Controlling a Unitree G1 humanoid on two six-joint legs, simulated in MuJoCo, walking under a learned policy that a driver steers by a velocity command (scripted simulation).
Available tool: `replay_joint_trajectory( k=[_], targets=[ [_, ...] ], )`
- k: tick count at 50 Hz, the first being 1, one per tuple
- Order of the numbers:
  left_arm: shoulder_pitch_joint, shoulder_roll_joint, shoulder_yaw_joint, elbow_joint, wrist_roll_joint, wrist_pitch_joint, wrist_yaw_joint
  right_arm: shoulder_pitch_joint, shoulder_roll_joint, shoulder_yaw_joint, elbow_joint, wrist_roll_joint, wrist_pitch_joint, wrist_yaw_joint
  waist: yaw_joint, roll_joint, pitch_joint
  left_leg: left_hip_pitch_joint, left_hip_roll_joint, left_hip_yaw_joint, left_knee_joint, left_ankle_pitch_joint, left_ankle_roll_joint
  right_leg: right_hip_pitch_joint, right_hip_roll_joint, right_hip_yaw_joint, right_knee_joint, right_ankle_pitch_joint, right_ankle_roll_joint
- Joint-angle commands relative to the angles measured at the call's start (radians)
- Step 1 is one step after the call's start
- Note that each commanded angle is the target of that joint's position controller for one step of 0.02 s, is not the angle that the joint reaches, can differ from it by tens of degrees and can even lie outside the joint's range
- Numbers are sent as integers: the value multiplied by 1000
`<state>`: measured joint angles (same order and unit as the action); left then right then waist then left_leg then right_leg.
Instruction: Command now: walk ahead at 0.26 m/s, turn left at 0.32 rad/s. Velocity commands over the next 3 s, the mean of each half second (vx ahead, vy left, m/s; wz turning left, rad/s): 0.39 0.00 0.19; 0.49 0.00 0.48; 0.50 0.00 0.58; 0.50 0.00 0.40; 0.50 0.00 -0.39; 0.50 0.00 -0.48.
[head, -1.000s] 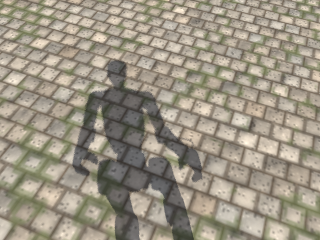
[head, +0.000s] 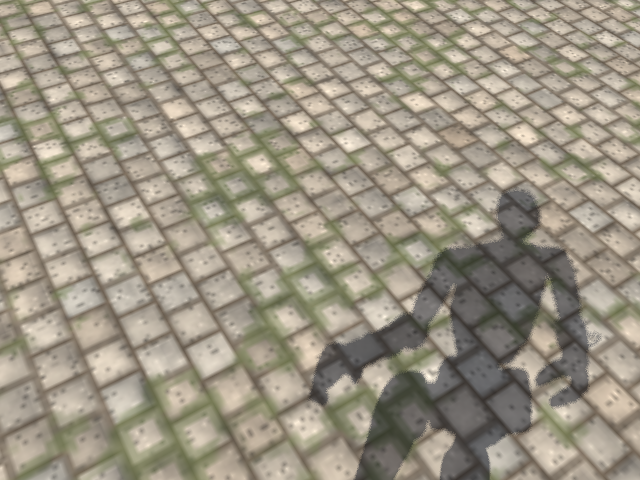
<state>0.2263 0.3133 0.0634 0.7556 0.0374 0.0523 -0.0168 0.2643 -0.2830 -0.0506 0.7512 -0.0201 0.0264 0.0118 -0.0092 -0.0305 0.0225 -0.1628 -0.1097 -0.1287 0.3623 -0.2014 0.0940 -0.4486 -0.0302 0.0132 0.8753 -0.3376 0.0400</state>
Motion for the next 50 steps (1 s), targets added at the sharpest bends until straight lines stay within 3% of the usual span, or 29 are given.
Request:
replay_joint_trajectory(
  k=[1,6,8,9,10,11,12,13,14,16,18,21,25,28,29,31,32,33,34,35,36,37,38,39,41,43,47,50],
  targets=[
    [-102,60,9,-84,2,-40,-8,67,-161,-37,-15,-8,-28,-4,-51,148,21,77,272,-306,-188,-276,154,-112,1,-9,-108,14,-15],
    [-103,55,2,-84,-13,-67,-6,71,-174,-36,7,-7,-51,0,-38,132,49,-35,278,-325,-166,-311,156,54,27,-31,-262,-18,-63],
    [8,35,-2,-46,-15,-82,5,26,-166,-33,5,5,-53,-1,37,89,51,-183,237,-289,-103,-316,119,299,48,-55,-424,76,-88],
    [92,48,2,-18,-10,-94,15,17,-134,-24,4,4,-58,-4,79,46,31,-288,188,-257,-17,-312,88,462,35,-15,-467,57,-94],
    [208,112,13,-1,2,-109,29,-12,-62,-3,-18,5,-70,-5,134,-92,-7,-398,104,-140,211,-319,38,593,-149,210,-592,-144,-123],
    [276,236,40,14,-2,-111,30,-27,-33,6,-48,9,-80,-5,142,-235,-17,-563,-29,23,459,-347,10,634,-347,615,-756,-457,-216],
    [254,213,43,32,-7,-105,26,-23,-117,-14,-41,-16,-78,-6,98,-127,58,-606,26,-4,604,-325,14,524,-382,675,-756,-514,-269],
    [182,145,25,15,-16,-108,17,-11,-123,-18,-20,-20,-79,5,53,-55,101,-598,71,-13,653,-238,14,469,-328,589,-746,-464,-259],
    [127,102,15,5,-20,-114,10,6,-112,-15,-1,-17,-80,19,22,-41,105,-570,102,11,650,-166,1,436,-271,482,-754,-358,-233],
    [112,67,2,10,-19,-128,10,2,-96,-10,20,-27,-74,34,15,-64,71,-529,132,68,656,-59,-28,427,-191,321,-765,-98,-205],
    [157,63,2,41,-25,-141,6,-33,-72,-2,13,-30,-69,40,20,-64,52,-544,148,102,666,-1,-49,443,-164,235,-758,127,-212],
    [219,51,0,80,-25,-146,5,-128,-54,8,-8,-20,-62,42,45,-52,57,-605,149,119,625,45,-70,481,-157,123,-754,356,-212],
    [229,42,-7,109,-19,-149,8,-253,-25,25,-46,-13,-61,50,63,-62,80,-539,125,149,421,137,-67,449,-142,-10,-758,502,-190],
    [247,51,-9,136,-20,-151,19,-320,-22,34,-70,-16,-61,55,70,-58,98,-455,120,207,277,158,-30,466,-176,-55,-760,575,-182],
    [248,57,-9,144,-20,-150,23,-317,-25,33,-71,-17,-61,54,62,-58,95,-425,110,219,246,145,-11,490,-188,-69,-736,652,-177],
    [226,85,-6,154,-17,-145,32,-248,-45,25,-52,-19,-63,46,18,-74,43,-320,57,251,221,76,34,549,-200,-110,-596,993,-159],
    [219,101,-2,157,-13,-136,36,-159,-66,15,-27,-20,-66,41,-22,-80,-16,-229,22,262,211,31,58,569,-200,-130,-453,1130,-150],
    [216,111,-2,157,-13,-126,40,-18,-91,0,17,-23,-73,34,-79,-71,-98,-57,-5,257,161,34,85,527,-194,-155,-260,1127,-137],
    [211,110,-6,141,-13,-124,40,132,-142,-23,60,-35,-75,22,-143,-30,-181,180,64,150,140,-13,127,354,-176,-172,-12,915,-121],
    [258,7,-28,84,-29,-130,23,189,-248,-55,52,-41,-68,5,-102,189,-306,471,365,-319,116,-128,243,3,-50,-188,370,250,-77],
    [219,68,-11,59,-25,-134,20,169,-251,-60,44,0,-59,9,-99,196,-376,532,477,-703,-44,-69,334,-189,82,-29,560,-185,-69],
    [109,88,-7,33,-19,-141,17,115,-223,-59,60,15,-55,5,-87,101,-217,431,416,-516,-60,-47,289,-275,4,48,542,-72,-81],
    [75,74,-16,19,-23,-155,14,66,-175,-49,59,16,-57,0,-58,62,-100,268,384,-388,-87,60,258,-251,-35,31,460,9,-81],
    [67,65,-16,23,-16,-153,14,29,-142,-41,58,12,-61,-3,-17,18,-34,145,329,-305,-107,166,219,-196,-63,30,381,28,-75],
    [103,49,-19,28,12,-116,9,-2,-111,-30,60,17,-73,-7,40,32,-19,19,257,-201,-131,295,192,-97,-84,29,297,20,-45],
    [92,33,-21,16,19,-90,2,22,-122,-33,67,22,-87,-4,48,41,-22,-18,228,-170,-148,329,197,-97,-85,7,241,33,-19],
    [-89,35,-20,-52,14,-78,-1,104,-142,-41,86,20,-88,-6,-4,61,37,-20,196,-176,-190,274,161,-211,-85,-15,69,201,16],
    [-191,34,-23,-87,9,-81,-4,177,-141,-42,103,21,-86,-9,-47,74,30,67,189,-190,-160,346,126,-255,-61,-13,-46,305,14]
  ],
)
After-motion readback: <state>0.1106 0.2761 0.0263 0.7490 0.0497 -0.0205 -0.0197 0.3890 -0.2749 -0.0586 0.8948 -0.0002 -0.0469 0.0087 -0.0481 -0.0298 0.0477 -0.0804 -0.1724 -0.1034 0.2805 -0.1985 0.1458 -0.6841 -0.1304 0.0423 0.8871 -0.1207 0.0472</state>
